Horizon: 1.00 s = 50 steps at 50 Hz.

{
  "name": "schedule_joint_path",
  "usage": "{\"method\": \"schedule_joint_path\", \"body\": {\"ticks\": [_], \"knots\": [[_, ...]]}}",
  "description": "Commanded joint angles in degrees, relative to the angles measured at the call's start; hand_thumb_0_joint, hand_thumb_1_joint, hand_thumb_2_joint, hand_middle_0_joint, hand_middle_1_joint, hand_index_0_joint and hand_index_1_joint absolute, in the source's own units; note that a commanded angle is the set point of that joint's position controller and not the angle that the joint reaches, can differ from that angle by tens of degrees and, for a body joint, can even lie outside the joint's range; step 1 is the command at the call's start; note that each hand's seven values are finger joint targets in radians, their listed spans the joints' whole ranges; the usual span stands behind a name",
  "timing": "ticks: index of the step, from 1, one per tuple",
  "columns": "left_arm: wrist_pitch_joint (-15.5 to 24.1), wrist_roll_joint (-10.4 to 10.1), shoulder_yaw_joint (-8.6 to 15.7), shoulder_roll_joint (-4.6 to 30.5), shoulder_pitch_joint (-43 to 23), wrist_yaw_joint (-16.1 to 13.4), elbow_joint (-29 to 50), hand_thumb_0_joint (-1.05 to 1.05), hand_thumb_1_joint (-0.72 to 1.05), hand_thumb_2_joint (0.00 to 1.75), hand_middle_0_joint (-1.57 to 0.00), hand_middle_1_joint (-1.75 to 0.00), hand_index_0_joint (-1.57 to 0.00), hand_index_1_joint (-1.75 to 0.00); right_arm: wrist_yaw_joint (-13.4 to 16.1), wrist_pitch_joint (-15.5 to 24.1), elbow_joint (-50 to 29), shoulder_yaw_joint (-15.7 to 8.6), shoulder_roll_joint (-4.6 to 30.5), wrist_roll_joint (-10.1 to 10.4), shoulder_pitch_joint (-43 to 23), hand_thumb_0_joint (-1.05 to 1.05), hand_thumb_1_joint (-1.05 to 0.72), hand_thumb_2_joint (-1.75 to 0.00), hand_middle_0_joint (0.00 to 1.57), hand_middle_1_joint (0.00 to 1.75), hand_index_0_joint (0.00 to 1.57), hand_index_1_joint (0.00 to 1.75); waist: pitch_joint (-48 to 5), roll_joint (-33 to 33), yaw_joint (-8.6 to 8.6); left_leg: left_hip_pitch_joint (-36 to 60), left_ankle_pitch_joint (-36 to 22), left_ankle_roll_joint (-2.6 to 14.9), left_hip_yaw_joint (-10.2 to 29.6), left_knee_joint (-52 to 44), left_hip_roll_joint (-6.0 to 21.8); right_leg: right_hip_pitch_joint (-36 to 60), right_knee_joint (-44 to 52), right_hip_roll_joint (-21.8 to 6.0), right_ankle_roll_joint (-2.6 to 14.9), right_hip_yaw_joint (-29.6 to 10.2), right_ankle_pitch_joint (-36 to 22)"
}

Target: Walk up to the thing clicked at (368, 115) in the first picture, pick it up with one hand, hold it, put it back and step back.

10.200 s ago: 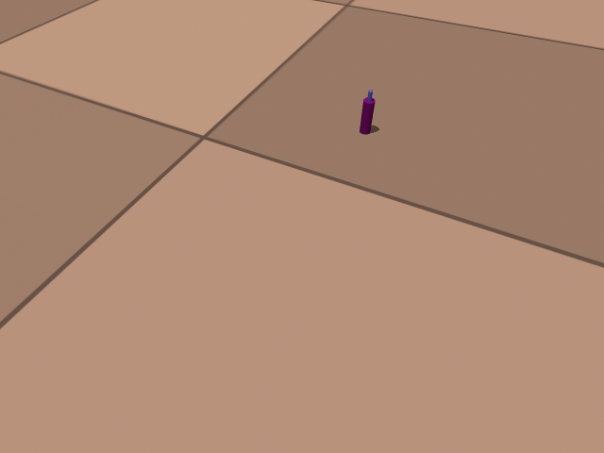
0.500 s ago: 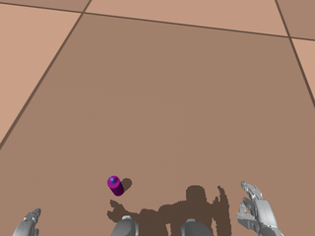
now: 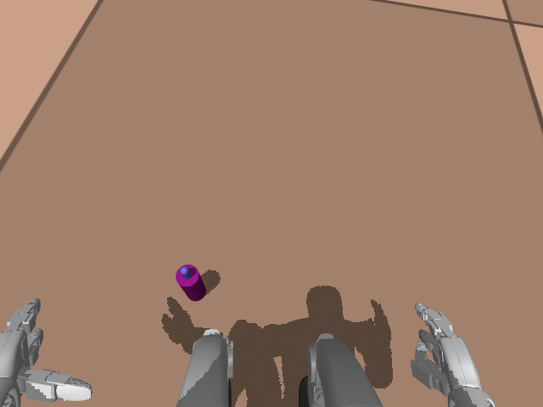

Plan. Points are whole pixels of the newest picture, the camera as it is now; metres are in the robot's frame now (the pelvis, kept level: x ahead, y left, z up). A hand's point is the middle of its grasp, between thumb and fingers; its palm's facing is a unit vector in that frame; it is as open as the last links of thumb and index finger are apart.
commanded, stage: go down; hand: left
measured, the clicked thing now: (190, 281) +0.41 +0.20 -0.51
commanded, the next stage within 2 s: approach in 1.62 s
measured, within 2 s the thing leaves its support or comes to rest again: neither
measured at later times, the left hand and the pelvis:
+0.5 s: hand (61, 303) +0.29 +0.36 -0.17, palm faces +0.16 -0.97 -0.17, open 17.4 cm; pelvis -0.04 -0.01 -0.13, yaw -3 degrees
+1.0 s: hand (66, 291) +0.32 +0.38 -0.20, palm faces +0.13 -0.99 -0.10, open 17.7 cm; pelvis -0.05 -0.01 -0.18, yaw -4 degrees
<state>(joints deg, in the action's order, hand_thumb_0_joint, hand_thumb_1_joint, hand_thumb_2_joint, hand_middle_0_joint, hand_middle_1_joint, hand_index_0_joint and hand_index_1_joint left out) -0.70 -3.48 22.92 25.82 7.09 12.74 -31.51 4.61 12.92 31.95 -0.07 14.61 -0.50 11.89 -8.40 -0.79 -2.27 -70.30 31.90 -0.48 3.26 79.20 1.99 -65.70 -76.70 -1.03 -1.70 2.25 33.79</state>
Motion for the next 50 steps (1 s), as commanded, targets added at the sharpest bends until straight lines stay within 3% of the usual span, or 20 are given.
{"method": "schedule_joint_path", "body": {"ticks": [1,6,9,13,16,17,19,20,23,25,30,32,39,43,45,50], "knots": [[10.2,-2.0,9.5,20.1,-9.7,5.2,5.6,0.0,-0.51,0.0,-0.07,-0.02,-0.07,-0.01,0.7,3.0,-4.3,-4.4,11.5,0.3,1.3,0.0,-0.9,-0.89,0.2,0.3,0.2,0.3,-21.3,10.8,1.52,13.3,-7.8,0.82,0.8,-6.5,-0.1,-2.7,1.6,0.8,3.22,-0.8,-7.3],[12.3,-3.3,13.7,22.6,-11.7,8.7,-4.4,0.0,-0.52,0.0,-0.06,0.0,-0.06,0.0,0.3,1.5,-4.6,-3.2,12.4,0.5,0.4,0.0,-0.87,-0.89,0.2,0.3,0.2,0.3,-24.4,10.6,3.41,9.3,-5.7,0.5,2.5,-4.2,0.1,-7.6,-3.1,1.4,3.53,0.6,-5.7],[13.4,-4.5,13.9,22.2,-13.4,11.4,-8.6,0.0,-0.53,0.0,-0.05,0.0,-0.06,0.0,-0.2,0.8,-3.1,-3.4,13.3,0.5,0.6,0.0,-0.87,-0.89,0.2,0.3,0.2,0.3,-26.5,9.5,3.49,8.5,-10.7,0.77,2.4,-0.4,0.0,-10.1,-5.8,1.7,3.79,1.2,-8.6],[17.2,-5.2,17.7,28.9,-22.4,14.5,-8.1,0.0,-0.56,0.01,-0.05,-0.01,-0.05,-0.01,-0.2,0.5,-1.8,-2.9,13.4,0.1,0.7,0.0,-0.87,-0.89,0.2,0.3,0.2,0.3,-28.2,7.8,2.81,2.6,-11.0,1.56,1.1,5.5,-0.3,-11.7,-8.3,1.6,3.66,0.5,-9.0],[20.5,-5.7,19.6,32.7,-29.3,16.1,-7.7,0.0,-0.51,0.03,-0.03,-0.01,-0.03,0.0,0.0,0.8,-1.4,-2.7,13.6,-0.4,-0.1,0.0,-0.88,-0.9,0.2,0.3,0.2,0.3,-27.8,7.8,1.17,-2.3,-4.9,1.89,0.3,8.7,-0.3,-14.2,-9.2,1.7,3.33,-0.9,-4.3],[21.3,-5.9,19.6,32.3,-30.5,16.8,-9.7,0.0,-0.51,0.04,-0.03,-0.02,-0.03,-0.01,0.1,0.8,-0.3,-3.0,14.3,-0.5,0.4,0.0,-0.88,-0.9,0.2,0.3,0.2,0.3,-26.8,7.8,0.72,-3.3,-2.1,1.73,0.8,8.8,-0.1,-16.5,-10.2,1.8,3.37,-0.8,-2.0],[22.1,-6.2,20.2,33.3,-31.3,18.1,-12.8,0.0,-0.49,0.05,-0.03,-0.02,-0.03,-0.01,0.1,0.9,1.0,-2.7,14.5,-0.6,1.0,0.0,-0.88,-0.9,0.2,0.3,0.2,0.3,-26.5,8.5,0.97,-5.2,0.7,1.55,1.1,9.8,0.0,-18.9,-11.4,1.8,3.41,-1.0,0.5],[22.8,-6.3,21.7,36.5,-33.7,18.6,-10.9,0.0,-0.5,0.06,-0.03,-0.03,-0.03,-0.03,0.2,0.9,-0.2,-2.2,14.5,-0.8,0.1,0.0,-0.88,-0.9,0.2,0.3,0.2,0.3,-28.2,8.8,1.56,-6.6,1.5,1.56,0.7,10.8,-0.1,-18.2,-11.3,1.7,3.39,-1.7,1.3],[22.5,-6.6,22.0,37.1,-33.0,20.7,-14.3,0.0,-0.52,0.06,-0.03,-0.03,-0.03,-0.03,0.2,0.7,0.1,-1.6,14.8,-1.1,0.5,0.0,-0.88,-0.9,0.2,0.3,0.2,0.3,-31.1,8.6,1.78,-8.0,-2.1,1.61,-0.1,13.1,-0.3,-16.8,-12.5,1.8,3.36,-1.6,-1.0],[22.0,-6.8,21.8,36.8,-33.6,22.1,-15.7,0.0,-0.51,0.05,-0.03,-0.03,-0.03,-0.03,0.1,0.7,0.2,-1.4,15.1,-1.2,0.2,0.0,-0.88,-0.9,0.2,0.3,0.2,0.3,-31.8,9.1,1.81,-8.5,-1.4,1.58,-0.1,14.2,-0.2,-18.1,-13.5,1.8,3.42,-1.5,-0.4],[21.2,-7.3,24.5,41.3,-34.1,23.3,-14.2,0.0,-0.57,0.06,-0.04,-0.05,-0.04,-0.05,0.1,0.3,1.1,-1.0,16.2,-0.9,0.6,0.0,-0.88,-0.9,0.2,0.3,0.2,0.3,-35.5,11.9,3.38,-7.4,-4.4,1.25,0.8,15.8,0.0,-20.5,-18.3,2.2,3.88,1.0,-3.1],[21.1,-7.5,24.5,40.6,-33.8,23.5,-13.3,0.0,-0.59,0.06,-0.04,-0.05,-0.04,-0.05,0.1,0.1,1.3,-1.2,16.6,-0.8,0.0,0.0,-0.89,-0.9,0.2,0.3,0.2,0.3,-35.4,12.6,3.79,-6.5,-5.8,1.2,1.1,16.3,0.1,-22.8,-19.7,2.4,4.08,1.6,-4.2],[21.4,-8.6,24.1,39.0,-36.6,24.3,-13.4,0.0,-0.61,0.07,-0.04,-0.06,-0.04,-0.06,0.1,-0.3,2.3,-1.2,16.8,-0.9,-0.2,0.0,-0.89,-0.9,0.2,0.3,0.2,0.3,-31.6,12.3,2.33,-8.7,-5.6,1.34,1.9,18.8,0.3,-27.8,-22.3,2.5,4.13,2.1,-4.1],[21.8,-8.1,24.4,40.9,-39.1,24.7,-13.9,0.0,-0.61,0.06,-0.04,-0.06,-0.04,-0.06,-0.1,-0.4,2.2,-0.9,16.8,-1.2,0.0,0.0,-0.89,-0.9,0.2,0.3,0.2,0.3,-32.1,12.2,1.86,-10.7,-4.3,1.39,1.9,20.1,0.3,-27.9,-23.4,2.4,4.01,2.3,-3.3],[21.8,-8.3,23.6,39.8,-40.4,25.3,-15.0,0.0,-0.61,0.06,-0.04,-0.06,-0.04,-0.06,-0.1,-0.4,3.0,-1.0,17.1,-1.4,0.5,0.0,-0.89,-0.9,0.2,0.3,0.2,0.3,-32.4,12.3,1.21,-10.4,-4.3,1.37,2.0,20.8,0.4,-28.8,-24.0,2.5,4.03,2.3,-3.4],[21.8,-7.8,24.2,42.3,-43.0,25.9,-15.4,0.0,-0.61,0.05,-0.04,-0.06,-0.05,-0.06,-0.2,-0.6,3.2,-0.7,17.7,-1.6,0.5,0.0,-0.89,-0.9,0.2,0.3,0.2,0.3,-32.3,14.1,1.66,-10.8,-2.0,1.12,2.5,21.3,0.5,-31.2,-26.1,2.4,4.13,2.8,-1.9]]}}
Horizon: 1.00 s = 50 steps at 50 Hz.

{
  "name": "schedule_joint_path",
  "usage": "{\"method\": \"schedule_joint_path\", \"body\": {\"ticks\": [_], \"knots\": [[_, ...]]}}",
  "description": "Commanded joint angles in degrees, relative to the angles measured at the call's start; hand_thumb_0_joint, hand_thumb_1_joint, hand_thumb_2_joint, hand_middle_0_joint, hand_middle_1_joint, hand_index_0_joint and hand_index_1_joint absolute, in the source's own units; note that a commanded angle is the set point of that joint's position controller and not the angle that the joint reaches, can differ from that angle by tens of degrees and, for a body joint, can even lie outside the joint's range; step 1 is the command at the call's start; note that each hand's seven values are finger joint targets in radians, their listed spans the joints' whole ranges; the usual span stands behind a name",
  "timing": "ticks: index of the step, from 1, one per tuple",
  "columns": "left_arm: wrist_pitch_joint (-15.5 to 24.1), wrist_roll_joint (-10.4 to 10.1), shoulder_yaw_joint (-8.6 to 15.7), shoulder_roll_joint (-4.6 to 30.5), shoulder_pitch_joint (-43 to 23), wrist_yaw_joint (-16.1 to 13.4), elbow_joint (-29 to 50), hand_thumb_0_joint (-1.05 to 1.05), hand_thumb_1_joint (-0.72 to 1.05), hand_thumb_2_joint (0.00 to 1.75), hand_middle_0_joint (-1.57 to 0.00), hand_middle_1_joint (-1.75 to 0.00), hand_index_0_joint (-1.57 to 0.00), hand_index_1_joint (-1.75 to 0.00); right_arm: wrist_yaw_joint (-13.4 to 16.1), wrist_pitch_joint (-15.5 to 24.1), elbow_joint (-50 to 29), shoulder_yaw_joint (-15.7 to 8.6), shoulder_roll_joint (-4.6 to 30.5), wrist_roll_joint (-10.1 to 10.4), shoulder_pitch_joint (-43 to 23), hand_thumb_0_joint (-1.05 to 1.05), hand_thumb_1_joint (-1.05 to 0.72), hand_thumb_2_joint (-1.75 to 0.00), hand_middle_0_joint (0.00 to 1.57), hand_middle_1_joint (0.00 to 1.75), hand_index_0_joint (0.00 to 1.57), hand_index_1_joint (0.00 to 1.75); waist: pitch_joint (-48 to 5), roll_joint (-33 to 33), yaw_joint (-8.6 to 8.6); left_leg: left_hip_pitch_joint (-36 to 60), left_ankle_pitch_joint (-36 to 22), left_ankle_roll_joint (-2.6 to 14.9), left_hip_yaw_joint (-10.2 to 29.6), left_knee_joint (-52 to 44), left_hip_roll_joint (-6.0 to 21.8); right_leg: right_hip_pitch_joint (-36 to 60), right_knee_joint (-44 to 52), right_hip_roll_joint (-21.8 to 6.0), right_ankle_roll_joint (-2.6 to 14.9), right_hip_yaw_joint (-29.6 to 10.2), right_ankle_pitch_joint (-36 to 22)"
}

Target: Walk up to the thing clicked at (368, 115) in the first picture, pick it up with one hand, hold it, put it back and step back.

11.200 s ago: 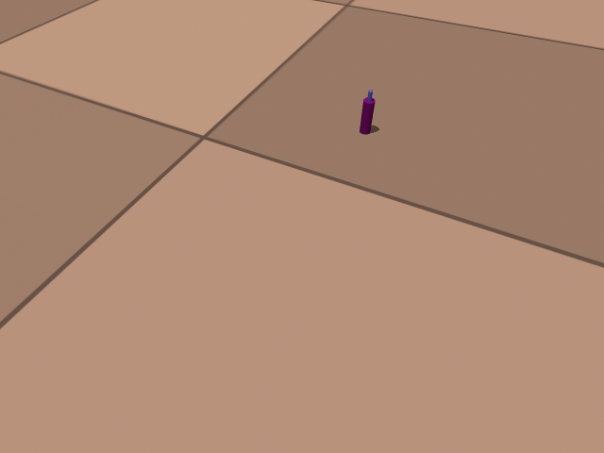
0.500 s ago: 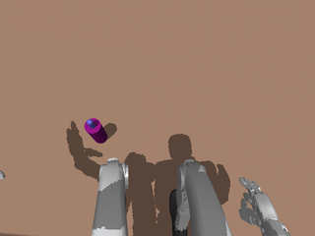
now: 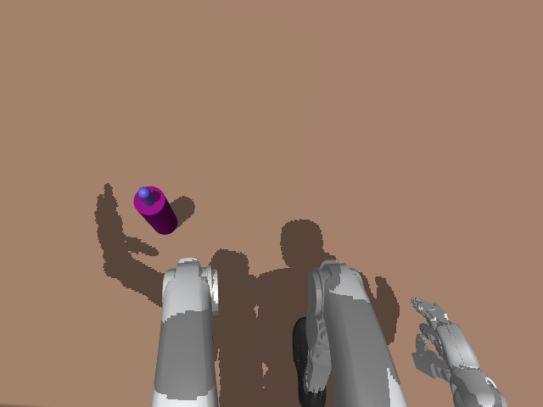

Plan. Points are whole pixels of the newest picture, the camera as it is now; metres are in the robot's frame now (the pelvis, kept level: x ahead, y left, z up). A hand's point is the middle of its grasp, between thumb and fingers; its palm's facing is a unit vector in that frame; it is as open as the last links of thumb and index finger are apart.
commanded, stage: go down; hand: left
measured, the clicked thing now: (156, 209) +0.45 +0.24 -0.33
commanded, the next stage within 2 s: approach in 0.62 s
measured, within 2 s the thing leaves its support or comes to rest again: neither
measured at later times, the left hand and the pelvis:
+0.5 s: hand out of the picture +0.36 +0.41 -0.03, palm faces +0.20 -0.98 -0.09, open 17.7 cm; pelvis +0.00 +0.00 -0.03, yaw -1 degrees
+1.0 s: hand out of the picture +0.38 +0.40 -0.09, palm faces +0.21 -0.98 -0.02, open 17.7 cm; pelvis -0.01 +0.00 -0.07, yaw -2 degrees
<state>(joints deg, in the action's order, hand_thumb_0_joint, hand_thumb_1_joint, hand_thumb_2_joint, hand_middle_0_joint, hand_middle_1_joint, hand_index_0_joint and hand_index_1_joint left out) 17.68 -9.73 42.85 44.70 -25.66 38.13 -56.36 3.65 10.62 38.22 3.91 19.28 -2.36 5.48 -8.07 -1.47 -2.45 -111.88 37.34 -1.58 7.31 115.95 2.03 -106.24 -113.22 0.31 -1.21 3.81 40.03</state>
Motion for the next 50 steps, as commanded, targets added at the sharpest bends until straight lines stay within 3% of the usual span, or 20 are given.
{"method": "schedule_joint_path", "body": {"ticks": [1,4,7,11,16,22,26,28,35,38,39,41,42,44,46,50], "knots": [[3.4,-1.5,4.9,24.1,-10.8,0.5,9.6,0.0,-0.61,0.04,-0.04,-0.06,-0.05,-0.05,0.8,1.6,-3.4,-4.6,13.1,0.2,6.9,0.0,-0.89,-0.9,0.2,0.3,0.2,0.3,-33.2,14.6,1.99,30.1,-7.4,2.33,-1.9,-15.1,0.3,9.5,10.4,1.1,3.63,1.1,-8.3],[3.3,-1.4,6.1,26.9,-11.2,0.0,10.1,0.0,-0.61,0.05,-0.04,-0.07,-0.05,-0.06,0.6,1.3,-3.8,-4.2,12.9,0.3,6.6,0.0,-0.89,-0.9,0.2,0.3,0.2,0.3,-32.8,13.9,2.8,27.2,-3.8,2.45,-2.2,-15.4,0.3,10.5,10.3,1.2,3.47,1.2,-5.8],[2.9,-1.8,5.2,25.2,-11.2,0.5,9.0,0.0,-0.61,0.04,-0.04,-0.06,-0.05,-0.05,0.5,1.1,-3.2,-4.0,13.0,0.4,6.5,0.0,-0.89,-0.9,0.2,0.3,0.2,0.3,-31.8,14.5,2.36,26.7,-2.9,2.43,-2.0,-14.9,0.4,8.1,9.1,1.3,3.56,1.4,-5.3],[2.8,-2.4,6.2,27.5,-12.3,0.9,9.1,0.0,-0.61,0.04,-0.04,-0.06,-0.05,-0.05,0.4,0.9,-3.1,-3.6,12.9,0.4,6.8,0.0,-0.89,-0.9,0.2,0.3,0.2,0.3,-32.9,13.4,2.36,24.2,-5.3,2.7,-3.5,-12.0,0.0,9.9,9.3,1.2,3.43,0.6,-6.2],[3.1,-2.5,6.0,27.0,-13.1,1.7,7.1,0.0,-0.61,0.03,-0.05,-0.06,-0.05,-0.05,0.1,0.9,-1.6,-3.4,12.7,0.3,8.4,0.0,-0.9,-0.9,0.2,0.3,0.2,0.3,-32.5,11.9,1.47,22.3,-7.2,2.93,-3.9,-9.9,0.0,10.2,8.5,1.3,3.37,0.7,-7.3],[3.2,-2.5,7.6,30.6,-14.4,2.1,8.4,0.0,-0.61,0.03,-0.05,-0.06,-0.05,-0.05,-0.1,0.8,-1.6,-3.6,13.2,0.2,8.6,0.0,-0.89,-0.9,0.2,0.3,0.2,0.3,-34.5,12.4,2.46,21.8,-6.7,2.93,-4.3,-9.1,-0.1,10.8,7.9,1.4,3.32,0.4,-6.8],[2.8,-2.5,6.6,28.8,-14.7,2.4,7.7,0.0,-0.61,0.03,-0.05,-0.05,-0.05,-0.05,-0.1,0.6,-0.9,-3.8,13.5,0.4,9.3,0.0,-0.9,-0.9,0.2,0.3,0.2,0.3,-34.0,13.3,1.78,23.6,-7.4,2.79,-3.7,-9.2,0.1,7.9,6.7,1.5,3.58,1.3,-7.7],[2.6,-2.4,7.3,30.0,-14.5,2.4,8.3,0.0,-0.61,0.02,-0.05,-0.05,-0.05,-0.04,-0.2,0.6,-1.0,-3.8,13.7,0.4,9.4,0.0,-0.9,-0.9,0.2,0.3,0.2,0.3,-34.9,14.7,2.41,24.5,-7.9,2.62,-3.5,-9.3,0.0,7.7,6.0,1.5,3.73,1.5,-8.3],[2.6,-2.2,6.2,28.2,-15.8,2.4,7.4,0.0,-0.61,0.02,-0.04,-0.03,-0.05,-0.03,-0.5,0.3,-1.0,-3.6,13.8,0.6,9.0,0.0,-0.9,-0.9,0.2,0.3,0.2,0.3,-31.1,15.9,1.32,23.9,-5.2,2.46,-2.1,-10.0,0.4,3.5,4.4,1.4,3.81,2.2,-6.8],[3.2,-2.7,7.4,29.5,-16.1,2.6,6.0,0.0,-0.61,0.0,-0.08,-0.05,-0.08,-0.05,-0.6,0.2,-1.1,-3.4,13.9,0.6,8.8,0.0,-0.9,-0.89,0.2,0.3,0.2,0.3,-30.4,14.7,1.35,22.3,-5.2,2.62,-2.4,-8.9,0.4,3.8,4.3,1.4,3.66,2.2,-6.7],[3.5,-2.8,6.2,27.6,-16.1,2.7,4.1,0.0,-0.61,0.0,-0.08,-0.06,-0.08,-0.05,-0.8,0.4,-0.9,-3.1,13.5,0.4,8.7,0.0,-0.9,-0.89,0.2,0.3,0.2,0.3,-28.8,13.2,0.11,20.3,-4.5,2.75,-2.3,-8.2,0.3,3.4,4.1,1.4,3.6,2.3,-5.9],[5.2,-3.8,6.2,25.9,-16.3,3.1,1.6,0.0,-0.61,0.0,-0.08,-0.06,-0.08,-0.05,-1.2,0.6,-1.0,-2.6,12.9,0.2,8.0,0.0,-0.9,-0.89,0.2,0.3,0.2,0.3,-26.8,9.9,-0.56,16.1,-3.7,3.13,-3.0,-6.0,0.1,3.4,4.0,1.7,3.43,2.2,-4.8],[6.3,-4.5,5.3,23.2,-16.1,3.5,-0.8,0.0,-0.61,0.0,-0.07,-0.06,-0.08,-0.05,-1.2,0.8,-0.9,-2.4,12.8,0.1,7.4,0.0,-0.9,-0.89,0.2,0.3,0.2,0.3,-24.8,8.7,-1.27,14.8,-2.8,3.32,-3.1,-5.0,0.1,2.0,3.8,1.8,3.38,2.3,-4.1],[9.1,-5.7,4.5,21.7,-17.5,4.3,-2.3,0.0,-0.61,0.0,-0.07,-0.06,-0.08,-0.06,-1.6,1.4,-1.1,-1.8,13.1,-0.4,6.4,0.0,-0.91,-0.9,0.2,0.3,0.2,0.3,-23.8,7.8,-2.37,12.1,-3.0,3.32,-3.3,-2.5,0.1,1.7,2.4,1.9,3.24,2.4,-4.5],[12.5,-6.3,5.1,22.3,-18.4,4.4,-3.9,0.0,-0.61,0.0,-0.07,-0.07,-0.08,-0.06,-2.0,2.0,-1.3,-1.2,13.4,-1.0,6.2,0.0,-0.91,-0.89,0.2,0.3,0.2,0.3,-24.6,7.2,-2.74,11.3,-3.5,3.1,-3.4,-0.4,0.1,2.0,0.9,2.2,3.16,2.7,-4.8],[18.3,-7.6,2.7,18.9,-19.9,4.8,-8.4,0.0,-0.61,0.0,-0.07,-0.09,-0.08,-0.08,-2.7,2.5,-2.3,0.2,14.5,-2.5,3.9,0.0,-0.91,-0.9,0.2,0.3,0.2,0.3,-24.7,7.4,-4.23,10.9,-3.7,2.58,-2.7,3.4,0.4,0.1,-2.1,2.6,3.16,3.7,-5.3]]}}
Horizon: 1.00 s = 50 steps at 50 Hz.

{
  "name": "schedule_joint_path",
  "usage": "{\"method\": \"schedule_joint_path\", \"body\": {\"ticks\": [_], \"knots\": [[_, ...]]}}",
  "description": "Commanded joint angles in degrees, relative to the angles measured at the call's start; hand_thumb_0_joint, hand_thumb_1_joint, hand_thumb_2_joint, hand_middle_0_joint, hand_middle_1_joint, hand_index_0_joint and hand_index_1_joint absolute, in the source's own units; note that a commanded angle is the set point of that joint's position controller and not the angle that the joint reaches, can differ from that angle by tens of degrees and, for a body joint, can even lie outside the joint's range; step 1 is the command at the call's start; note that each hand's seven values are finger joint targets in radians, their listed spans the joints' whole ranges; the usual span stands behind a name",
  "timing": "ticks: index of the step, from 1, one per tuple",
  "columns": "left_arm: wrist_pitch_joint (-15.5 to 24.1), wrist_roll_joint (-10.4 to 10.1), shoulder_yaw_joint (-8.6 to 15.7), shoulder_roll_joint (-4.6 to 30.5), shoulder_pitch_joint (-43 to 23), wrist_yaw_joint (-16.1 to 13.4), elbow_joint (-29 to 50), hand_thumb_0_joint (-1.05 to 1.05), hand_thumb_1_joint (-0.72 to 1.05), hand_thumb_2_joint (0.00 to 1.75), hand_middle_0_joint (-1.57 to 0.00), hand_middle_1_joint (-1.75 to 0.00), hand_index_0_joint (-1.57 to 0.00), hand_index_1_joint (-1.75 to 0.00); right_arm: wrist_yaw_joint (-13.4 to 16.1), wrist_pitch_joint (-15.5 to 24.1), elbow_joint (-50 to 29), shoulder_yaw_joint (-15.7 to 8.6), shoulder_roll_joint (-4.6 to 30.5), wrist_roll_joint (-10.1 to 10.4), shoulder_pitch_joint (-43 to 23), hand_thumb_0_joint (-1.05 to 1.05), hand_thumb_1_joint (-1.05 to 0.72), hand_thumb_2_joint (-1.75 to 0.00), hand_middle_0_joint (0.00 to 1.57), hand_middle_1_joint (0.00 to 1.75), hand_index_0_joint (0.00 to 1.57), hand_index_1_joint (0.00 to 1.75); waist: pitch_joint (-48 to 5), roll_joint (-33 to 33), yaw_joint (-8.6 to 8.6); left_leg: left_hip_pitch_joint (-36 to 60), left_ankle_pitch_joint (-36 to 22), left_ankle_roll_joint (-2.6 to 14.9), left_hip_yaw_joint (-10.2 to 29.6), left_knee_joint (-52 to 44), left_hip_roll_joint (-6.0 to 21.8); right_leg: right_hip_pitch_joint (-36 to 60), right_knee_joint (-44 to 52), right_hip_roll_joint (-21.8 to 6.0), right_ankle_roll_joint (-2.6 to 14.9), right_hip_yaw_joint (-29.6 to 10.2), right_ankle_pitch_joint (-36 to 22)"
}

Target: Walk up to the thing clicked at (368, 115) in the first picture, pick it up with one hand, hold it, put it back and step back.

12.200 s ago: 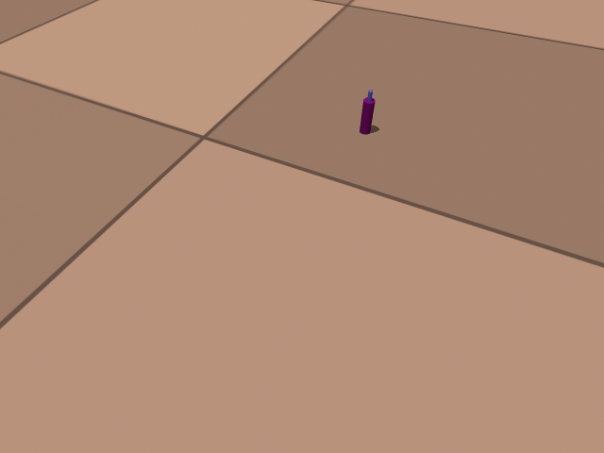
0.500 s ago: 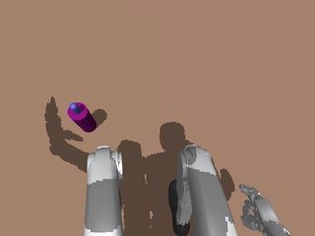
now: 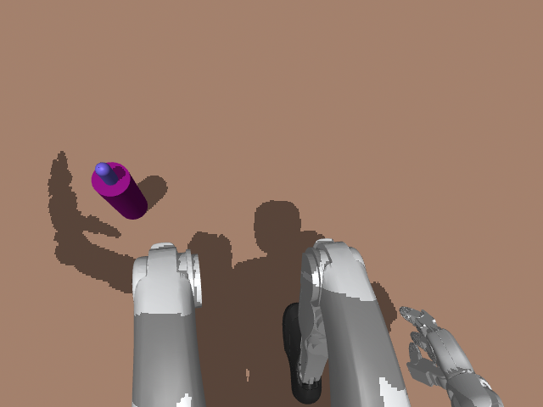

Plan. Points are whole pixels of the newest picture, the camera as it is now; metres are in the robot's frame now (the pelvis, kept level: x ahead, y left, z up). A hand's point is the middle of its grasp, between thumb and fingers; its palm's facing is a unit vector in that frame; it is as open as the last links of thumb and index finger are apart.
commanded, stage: approach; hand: left
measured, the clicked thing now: (120, 190) +0.44 +0.26 -0.26
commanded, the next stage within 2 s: close in in 0.26 s
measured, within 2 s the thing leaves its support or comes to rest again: neither
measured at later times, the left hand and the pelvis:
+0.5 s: hand (72, 212) +0.39 +0.32 -0.22, palm faces +0.16 -0.98 +0.07, open 17.6 cm; pelvis +0.00 +0.01 -0.09, yaw -6 degrees
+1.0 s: hand (112, 203) +0.41 +0.26 -0.23, palm faces +0.19 -0.98 +0.05, open 17.0 cm; pelvis -0.02 +0.02 -0.10, yaw -8 degrees
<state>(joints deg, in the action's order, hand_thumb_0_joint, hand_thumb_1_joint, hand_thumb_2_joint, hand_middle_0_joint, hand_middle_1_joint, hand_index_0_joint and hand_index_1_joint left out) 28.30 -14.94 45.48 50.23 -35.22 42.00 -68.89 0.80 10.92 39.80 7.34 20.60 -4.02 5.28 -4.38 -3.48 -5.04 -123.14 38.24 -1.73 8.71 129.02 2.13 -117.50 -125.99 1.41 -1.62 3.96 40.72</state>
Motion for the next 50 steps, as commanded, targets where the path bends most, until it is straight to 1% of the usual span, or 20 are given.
{"method": "schedule_joint_path", "body": {"ticks": [1,2,4,7,8,9,10,12,13,14,16,19,21,23,29,34,39,42,45,50], "knots": [[9.0,-2.4,0.4,14.2,-11.5,0.6,4.7,0.0,-0.61,0.0,-0.07,-0.09,-0.07,-0.08,0.0,2.1,-3.9,-2.9,13.4,-1.3,3.9,0.0,-0.91,-0.9,0.2,0.3,0.2,0.3,-29.2,10.2,-1.22,22.1,-5.2,2.59,-4.3,-8.6,0.4,12.0,9.9,1.5,3.51,3.6,-6.7],[10.5,-2.1,2.4,17.9,-11.2,0.0,7.1,0.0,-0.61,0.0,-0.07,-0.09,-0.08,-0.08,-0.3,2.0,-4.2,-2.8,13.8,-1.7,3.8,0.0,-0.91,-0.9,0.2,0.3,0.2,0.3,-31.5,11.5,0.22,22.8,-5.6,2.43,-4.2,-7.9,0.6,12.1,8.8,1.6,3.62,3.7,-6.7],[12.4,-1.8,3.2,19.1,-10.1,-0.8,5.8,0.0,-0.61,0.0,-0.07,-0.09,-0.08,-0.08,-0.7,1.4,-4.3,-1.6,14.4,-2.7,2.6,0.0,-0.91,-0.9,0.2,0.3,0.2,0.3,-31.8,14.3,0.3,24.3,-7.2,1.92,-3.9,-6.5,1.0,12.2,6.8,1.8,3.61,4.3,-8.0],[14.9,-1.4,6.0,22.2,-6.8,-2.4,5.4,0.0,-0.61,0.0,-0.07,-0.1,-0.08,-0.09,-1.3,-0.2,-4.7,-0.2,15.4,-4.0,0.6,0.0,-0.91,-0.9,0.2,0.3,0.2,0.3,-32.5,17.7,1.97,26.3,-9.9,1.26,-3.0,-5.3,1.5,11.2,3.6,2.2,3.86,5.3,-9.3],[15.5,-1.4,5.7,21.3,-7.7,-2.6,5.4,0.0,-0.61,0.01,-0.08,-0.1,-0.08,-0.09,-1.4,-0.8,-4.6,0.4,15.5,-4.5,-0.2,0.0,-0.91,-0.9,0.2,0.3,0.2,0.3,-32.7,19.2,1.54,27.3,-11.0,1.04,-2.8,-5.0,1.7,11.3,2.7,2.3,3.85,5.7,-10.2],[16.6,-1.3,6.3,22.5,-8.7,-2.9,9.0,0.0,-0.61,0.01,-0.07,-0.1,-0.08,-0.09,-1.4,-1.3,-4.4,0.5,15.7,-5.1,-0.6,0.0,-0.91,-0.9,0.2,0.3,0.2,0.3,-33.3,21.2,1.92,27.4,-10.4,0.96,-2.7,-4.5,1.8,11.2,2.1,2.4,3.82,5.7,-10.2],[17.0,-1.2,5.0,20.4,-5.8,-3.1,7.9,0.0,-0.61,0.02,-0.08,-0.1,-0.08,-0.1,-1.6,-1.7,-4.6,1.1,16.0,-5.4,-1.3,0.0,-0.91,-0.9,0.2,0.3,0.2,0.3,-33.0,22.1,1.23,28.2,-11.0,0.77,-2.3,-4.6,1.9,11.6,1.4,2.4,3.86,6.3,-10.7],[18.8,-0.7,4.9,21.8,-7.7,-3.5,14.7,0.0,-0.61,0.02,-0.08,-0.1,-0.08,-0.1,-1.6,-2.5,-3.6,1.5,16.1,-6.5,-2.1,0.0,-0.91,-0.9,0.2,0.3,0.2,0.3,-34.0,26.3,1.35,30.6,-11.4,0.33,-1.7,-4.1,2.3,10.7,0.3,2.6,3.95,6.6,-11.1],[19.2,-0.6,3.6,20.1,-7.7,-3.6,13.9,0.0,-0.61,0.01,-0.08,-0.11,-0.08,-0.1,-1.6,-2.8,-3.4,1.8,16.4,-6.9,-2.3,0.0,-0.92,-0.9,0.2,0.3,0.2,0.3,-33.5,26.6,0.1,30.5,-10.7,0.36,-1.5,-3.2,2.4,9.8,-0.1,2.8,3.87,6.9,-10.9],[19.1,-0.7,0.3,14.6,-4.7,-3.4,8.7,0.0,-0.61,0.01,-0.08,-0.11,-0.08,-0.1,-1.7,-3.0,-3.8,2.2,16.4,-7.0,-3.9,0.0,-0.92,-0.9,0.2,0.3,0.2,0.3,-30.8,24.8,-1.64,29.2,-10.1,0.29,-0.8,-3.0,2.5,8.8,-0.8,2.8,3.87,7.6,-10.5],[20.2,-1.9,-2.8,9.6,-6.6,-3.5,6.6,0.0,-0.61,0.02,-0.07,-0.1,-0.07,-0.1,-1.8,-3.3,-3.2,2.9,16.7,-7.4,-4.6,0.0,-0.91,-0.9,0.2,0.3,0.2,0.3,-29.0,22.6,-4.14,28.1,-10.5,0.27,0.2,-0.6,2.6,8.2,-1.3,3.0,3.53,8.5,-11.6],[22.5,-2.7,-1.5,12.6,-7.5,-5.4,5.1,0.0,-0.61,0.02,-0.07,-0.11,-0.09,-0.09,-1.9,-3.8,-3.2,4.6,17.4,-8.1,-5.9,0.0,-0.91,-0.9,0.2,0.3,0.2,0.3,-27.0,20.2,-4.43,25.5,-10.9,0.46,0.7,2.2,2.5,9.4,-2.0,3.3,3.13,9.1,-12.5],[23.8,-2.6,-4.7,8.6,-7.5,-6.9,1.1,0.0,-0.61,0.04,-0.06,-0.11,-0.08,-0.09,-2.3,-4.2,-4.3,5.9,17.1,-8.7,-7.8,0.0,-0.9,-0.9,0.2,0.3,0.2,0.3,-23.5,16.5,-5.76,21.2,-8.3,0.84,1.3,3.3,2.4,9.9,-2.1,3.7,2.92,9.9,-11.3],[25.5,-2.2,-4.8,8.7,-7.2,-9.3,0.0,0.0,-0.61,0.04,-0.05,-0.11,-0.08,-0.09,-2.5,-4.6,-4.8,6.5,17.5,-9.0,-9.4,0.0,-0.91,-0.9,0.2,0.3,0.2,0.3,-21.4,15.7,-5.61,19.6,-5.6,0.93,1.5,3.5,2.2,9.6,-1.8,3.9,2.7,10.4,-9.5],[29.6,0.9,-4.0,7.9,-5.7,-17.3,1.1,0.0,-0.61,0.07,-0.04,-0.13,-0.08,-0.1,-4.0,-6.2,-5.3,7.8,17.8,-11.6,-10.4,0.0,-0.91,-0.9,0.2,0.3,0.2,0.3,-21.8,19.9,-4.81,21.6,-8.6,-0.1,2.1,4.3,2.4,11.3,-3.9,4.3,2.62,11.6,-12.7],[31.1,4.4,-6.9,5.7,-5.4,-22.4,5.0,0.0,-0.61,0.06,-0.05,-0.12,-0.08,-0.09,-5.2,-7.9,-5.0,7.5,17.9,-13.2,-10.5,0.0,-0.91,-0.9,0.2,0.3,0.2,0.3,-20.1,24.0,-5.94,22.5,-9.2,-0.75,2.5,3.7,2.8,10.3,-5.1,4.4,2.89,12.3,-13.8],[31.2,4.7,-12.5,0.6,-7.5,-24.6,5.2,0.0,-0.57,0.1,-0.1,-0.15,-0.13,-0.13,-5.9,-8.8,-5.5,7.7,18.0,-13.2,-11.0,0.0,-0.91,-0.9,0.2,0.3,0.2,0.3,-17.6,20.5,-9.18,18.9,-4.7,0.03,3.2,4.4,2.4,10.0,-3.9,4.4,2.39,12.8,-11.7],[31.5,3.3,-13.7,-0.3,-8.3,-25.8,4.1,0.0,-0.56,0.14,-0.16,-0.2,-0.19,-0.17,-6.3,-8.8,-6.6,8.2,18.3,-12.7,-11.8,0.0,-0.91,-0.9,0.2,0.3,0.2,0.3,-16.1,15.7,-9.71,15.1,-0.9,0.84,3.6,5.2,1.9,10.0,-2.8,4.8,2.03,13.1,-9.3],[32.1,2.8,-13.8,-0.5,-7.9,-27.0,2.1,0.0,-0.58,0.16,-0.17,-0.21,-0.2,-0.18,-6.6,-9.0,-7.1,9.0,18.4,-12.8,-11.5,0.0,-0.9,-0.9,0.2,0.3,0.2,0.3,-16.2,14.4,-9.78,15.7,-1.8,0.76,4.1,5.2,1.7,10.8,-3.0,5.0,1.98,13.6,-9.8],[33.8,4.5,-11.9,3.7,-7.5,-29.8,0.6,0.0,-0.53,0.2,-0.18,-0.23,-0.21,-0.21,-6.9,-9.7,-8.7,10.0,18.6,-13.3,-12.8,0.0,-0.9,-0.9,0.2,0.3,0.2,0.3,-14.7,15.1,-8.67,14.4,-0.4,0.82,3.9,4.9,1.7,11.3,-3.0,5.4,2.29,13.7,-8.6]]}}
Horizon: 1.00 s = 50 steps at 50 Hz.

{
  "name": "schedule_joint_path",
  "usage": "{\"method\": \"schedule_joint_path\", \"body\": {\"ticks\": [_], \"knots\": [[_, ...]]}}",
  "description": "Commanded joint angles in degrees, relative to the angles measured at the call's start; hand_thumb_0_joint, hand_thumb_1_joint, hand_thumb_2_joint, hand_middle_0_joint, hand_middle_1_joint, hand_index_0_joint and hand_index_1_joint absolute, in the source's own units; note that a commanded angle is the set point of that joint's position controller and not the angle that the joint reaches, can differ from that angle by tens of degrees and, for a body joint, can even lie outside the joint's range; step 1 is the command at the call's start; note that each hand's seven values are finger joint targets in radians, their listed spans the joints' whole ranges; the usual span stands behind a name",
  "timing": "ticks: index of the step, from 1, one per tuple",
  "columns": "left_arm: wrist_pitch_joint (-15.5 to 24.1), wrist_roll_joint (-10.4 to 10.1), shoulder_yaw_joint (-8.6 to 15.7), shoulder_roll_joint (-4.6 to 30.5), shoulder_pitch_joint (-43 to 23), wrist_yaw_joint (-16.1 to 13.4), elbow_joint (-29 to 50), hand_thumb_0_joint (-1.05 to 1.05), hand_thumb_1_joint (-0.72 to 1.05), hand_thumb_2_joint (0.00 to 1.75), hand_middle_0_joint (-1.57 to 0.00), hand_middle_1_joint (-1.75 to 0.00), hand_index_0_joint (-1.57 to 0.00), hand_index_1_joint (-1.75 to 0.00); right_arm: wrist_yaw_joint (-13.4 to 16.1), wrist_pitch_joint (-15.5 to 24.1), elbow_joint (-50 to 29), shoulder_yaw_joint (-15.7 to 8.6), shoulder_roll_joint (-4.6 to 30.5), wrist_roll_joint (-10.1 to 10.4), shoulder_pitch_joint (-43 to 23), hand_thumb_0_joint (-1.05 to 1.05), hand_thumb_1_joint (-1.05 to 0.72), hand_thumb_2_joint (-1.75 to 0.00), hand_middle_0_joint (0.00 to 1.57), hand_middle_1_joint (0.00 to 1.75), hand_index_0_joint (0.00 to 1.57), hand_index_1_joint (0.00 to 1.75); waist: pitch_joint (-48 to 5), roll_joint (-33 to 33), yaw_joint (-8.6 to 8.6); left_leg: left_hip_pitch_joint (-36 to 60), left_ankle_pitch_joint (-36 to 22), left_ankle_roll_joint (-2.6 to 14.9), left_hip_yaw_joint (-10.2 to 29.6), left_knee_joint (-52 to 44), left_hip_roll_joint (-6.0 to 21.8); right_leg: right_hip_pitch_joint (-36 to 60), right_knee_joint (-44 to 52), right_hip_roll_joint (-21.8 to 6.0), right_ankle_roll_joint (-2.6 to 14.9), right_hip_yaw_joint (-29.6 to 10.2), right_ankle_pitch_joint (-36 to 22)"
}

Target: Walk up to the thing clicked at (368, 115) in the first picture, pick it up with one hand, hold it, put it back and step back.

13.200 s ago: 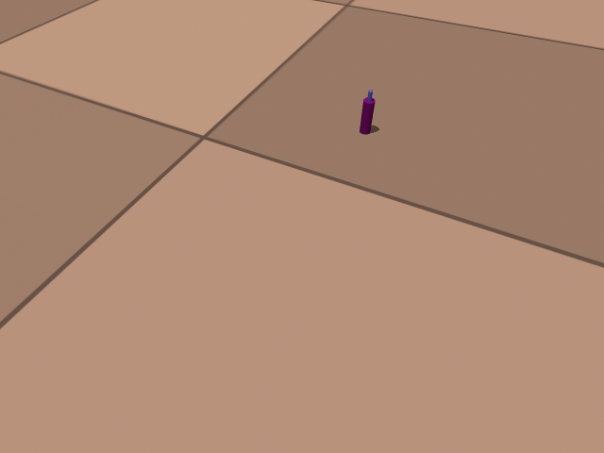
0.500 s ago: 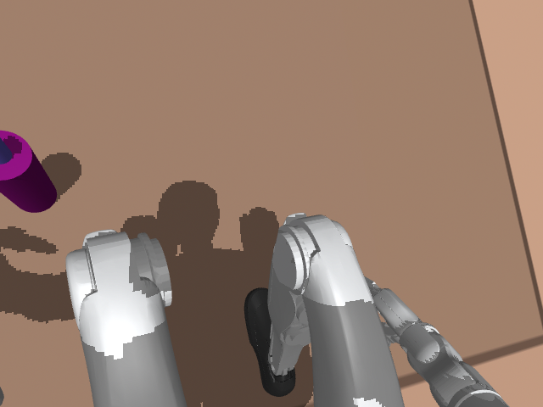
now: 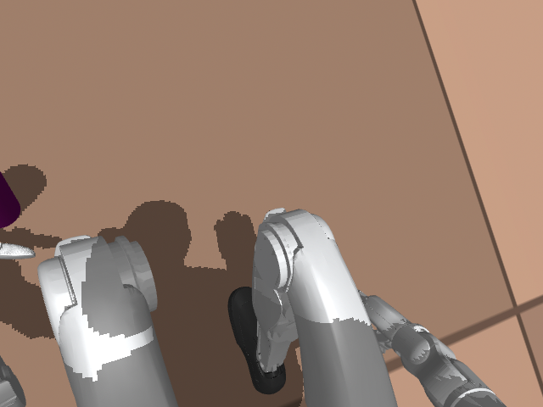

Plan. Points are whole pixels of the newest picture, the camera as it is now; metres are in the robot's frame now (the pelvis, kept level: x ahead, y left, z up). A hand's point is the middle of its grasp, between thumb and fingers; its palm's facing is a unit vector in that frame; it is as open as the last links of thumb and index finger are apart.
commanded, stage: close in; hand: left
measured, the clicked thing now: out of the picture +0.42 +0.30 -0.16
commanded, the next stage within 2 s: close in 0.18 s
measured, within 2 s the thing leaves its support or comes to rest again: leaves its support in 1.24 s
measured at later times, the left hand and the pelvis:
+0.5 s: hand out of the picture +0.41 +0.30 -0.14, palm faces +0.35 -0.94 +0.04, open 14.2 cm; pelvis +0.00 +0.00 +0.00, yaw -1 degrees
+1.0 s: hand out of the picture +0.43 +0.30 -0.14, palm faces +0.37 -0.93 +0.01, open 8.6 cm; pelvis +0.00 +0.00 +0.00, yaw -1 degrees
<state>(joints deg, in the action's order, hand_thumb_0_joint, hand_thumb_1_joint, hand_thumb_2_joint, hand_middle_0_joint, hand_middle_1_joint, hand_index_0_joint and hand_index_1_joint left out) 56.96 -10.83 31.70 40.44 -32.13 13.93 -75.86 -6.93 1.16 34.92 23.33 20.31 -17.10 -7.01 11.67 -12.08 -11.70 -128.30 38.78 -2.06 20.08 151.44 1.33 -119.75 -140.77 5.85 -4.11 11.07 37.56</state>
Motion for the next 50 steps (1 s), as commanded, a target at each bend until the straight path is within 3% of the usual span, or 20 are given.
{"method": "schedule_joint_path", "body": {"ticks": [1,7,8,15,18,21,23,30,32,38,43,44,45,50], "knots": [[5.4,0.8,1.6,13.0,-10.3,-2.0,6.8,0.0,-0.5,0.21,-0.18,-0.23,-0.21,-0.21,0.8,0.1,-4.1,-5.9,19.0,-0.3,-0.9,0.0,-0.9,-0.9,0.2,0.3,0.2,0.3,-29.7,24.4,-2.2,19.7,-1.1,0.97,-7.2,-18.0,2.5,12.9,11.4,0.9,4.86,6.8,-5.5],[6.3,2.3,1.3,13.6,-10.6,-3.8,9.1,0.0,-0.49,0.22,-0.17,-0.23,-0.19,-0.22,0.4,-0.5,-4.3,-5.8,20.0,-1.0,-0.6,0.0,-0.91,-0.9,0.2,0.3,0.2,0.3,-29.8,29.2,-2.83,23.5,-2.2,0.07,-6.3,-19.5,3.0,12.5,10.5,0.9,5.12,7.4,-7.0],[6.3,2.6,-0.4,12.5,-11.4,-3.8,9.1,0.0,-0.48,0.22,-0.17,-0.22,-0.18,-0.21,0.4,-0.6,-4.3,-5.9,20.0,-1.0,-0.9,0.0,-0.9,-0.9,0.2,0.3,0.2,0.3,-29.4,29.2,-3.44,23.5,-2.1,0.08,-6.2,-19.4,3.0,11.9,10.4,0.8,5.07,7.4,-7.1],[6.4,1.6,-2.6,10.4,-13.4,-5.0,10.2,0.0,-0.44,0.23,-0.16,-0.17,-0.15,-0.19,0.0,-0.4,-3.3,-5.8,20.1,-1.1,0.1,0.0,-0.89,-0.9,0.2,0.3,0.2,0.3,-30.7,27.5,-4.99,23.5,-3.6,0.47,-5.9,-17.8,2.7,13.5,11.1,1.0,4.73,7.3,-9.4],[6.1,1.6,-2.3,11.0,-13.4,-5.6,8.2,0.0,-0.2,0.39,-0.37,-0.36,-0.36,-0.37,0.1,-0.7,-3.1,-5.2,19.6,-1.0,0.1,0.0,-0.88,-0.9,0.2,0.3,0.2,0.3,-29.5,25.4,-4.88,21.6,-2.6,0.88,-6.1,-17.3,2.7,13.9,11.9,1.1,4.61,7.2,-8.6],[6.5,2.1,0.2,14.3,-13.6,-6.5,8.6,0.0,-0.01,0.47,-0.47,-0.44,-0.46,-0.44,0.0,-1.1,-3.4,-5.0,20.1,-1.1,0.0,0.0,-0.87,-0.89,0.2,0.3,0.2,0.3,-29.7,26.9,-4.14,21.8,-2.9,0.68,-5.8,-18.0,2.8,14.1,11.3,1.1,4.79,7.5,-8.4],[6.5,2.7,-0.7,12.6,-12.5,-6.6,7.9,0.0,0.08,0.5,-0.5,-0.47,-0.5,-0.47,0.0,-1.4,-3.6,-5.1,20.1,-1.5,0.1,0.0,-0.87,-0.89,0.2,0.3,0.2,0.3,-30.5,28.0,-4.54,24.4,-5.2,0.17,-5.3,-18.4,3.1,14.2,10.7,1.2,4.88,7.7,-10.1],[5.7,3.6,-2.4,12.1,-13.7,-7.2,8.7,0.0,0.31,0.63,-0.63,-0.59,-0.62,-0.59,-0.1,-2.1,-3.9,-5.0,20.0,-1.6,0.0,0.0,-0.87,-0.89,0.2,0.3,0.2,0.3,-29.6,29.4,-5.35,24.3,-5.2,0.14,-5.3,-18.6,3.2,13.6,11.0,1.2,4.9,7.6,-10.5],[5.7,3.2,-2.9,12.2,-16.0,-7.6,9.8,0.0,0.36,0.67,-0.67,-0.63,-0.66,-0.63,-0.2,-2.1,-4.3,-4.7,19.9,-1.4,-0.3,0.0,-0.86,-0.89,0.2,0.3,0.2,0.3,-29.6,28.2,-5.8,23.4,-4.8,0.4,-5.2,-18.3,3.2,14.0,11.3,1.3,4.79,7.6,-10.3],[5.8,3.0,-1.3,13.7,-17.0,-9.0,8.5,0.0,0.52,0.84,-0.86,-0.82,-0.85,-0.82,-0.1,-2.4,-3.9,-4.4,20.1,-1.4,0.5,0.0,-0.86,-0.89,0.2,0.3,0.2,0.3,-29.6,27.0,-6.16,23.0,-3.4,0.66,-4.6,-18.4,3.2,14.2,11.6,1.4,4.64,7.9,-9.4],[6.2,3.2,-1.4,13.8,-18.3,-9.4,8.0,0.0,0.49,1.04,-1.1,-1.09,-1.09,-1.09,-0.1,-2.7,-4.7,-3.9,19.6,-1.5,0.1,0.0,-0.87,-0.89,0.2,0.3,0.2,0.3,-29.5,26.3,-6.37,22.2,-2.8,0.88,-5.0,-18.0,3.3,14.5,12.1,1.6,4.6,7.8,-8.9],[6.1,3.5,-1.1,15.2,-18.4,-9.4,8.2,0.0,0.5,1.07,-1.14,-1.12,-1.13,-1.13,-0.1,-2.8,-4.3,-4.0,19.6,-1.5,0.1,0.0,-0.87,-0.89,0.2,0.3,0.2,0.3,-29.2,26.9,-5.96,21.5,-2.2,1.05,-5.5,-17.8,3.2,14.4,12.3,1.6,4.7,7.4,-8.6],[6.2,3.6,-1.4,14.6,-18.9,-9.4,8.1,0.0,0.52,1.09,-1.18,-1.16,-1.17,-1.16,0.0,-2.8,-4.4,-4.0,19.8,-1.6,0.1,0.0,-0.88,-0.89,0.2,0.3,0.2,0.3,-29.0,27.3,-6.61,22.2,-2.4,0.92,-5.2,-18.0,3.3,14.1,12.1,1.5,4.6,7.8,-8.7],[5.7,3.9,-1.3,14.7,-16.8,-8.9,10.0,0.0,0.49,1.27,-1.24,-1.33,-1.23,-1.35,-0.1,-2.9,-4.0,-4.4,19.7,-1.6,0.5,0.0,-0.89,-0.9,0.2,0.3,0.2,0.3,-30.1,29.1,-5.35,23.2,-3.0,0.69,-5.5,-18.6,3.3,14.7,11.9,1.5,4.7,7.7,-9.1]]}}
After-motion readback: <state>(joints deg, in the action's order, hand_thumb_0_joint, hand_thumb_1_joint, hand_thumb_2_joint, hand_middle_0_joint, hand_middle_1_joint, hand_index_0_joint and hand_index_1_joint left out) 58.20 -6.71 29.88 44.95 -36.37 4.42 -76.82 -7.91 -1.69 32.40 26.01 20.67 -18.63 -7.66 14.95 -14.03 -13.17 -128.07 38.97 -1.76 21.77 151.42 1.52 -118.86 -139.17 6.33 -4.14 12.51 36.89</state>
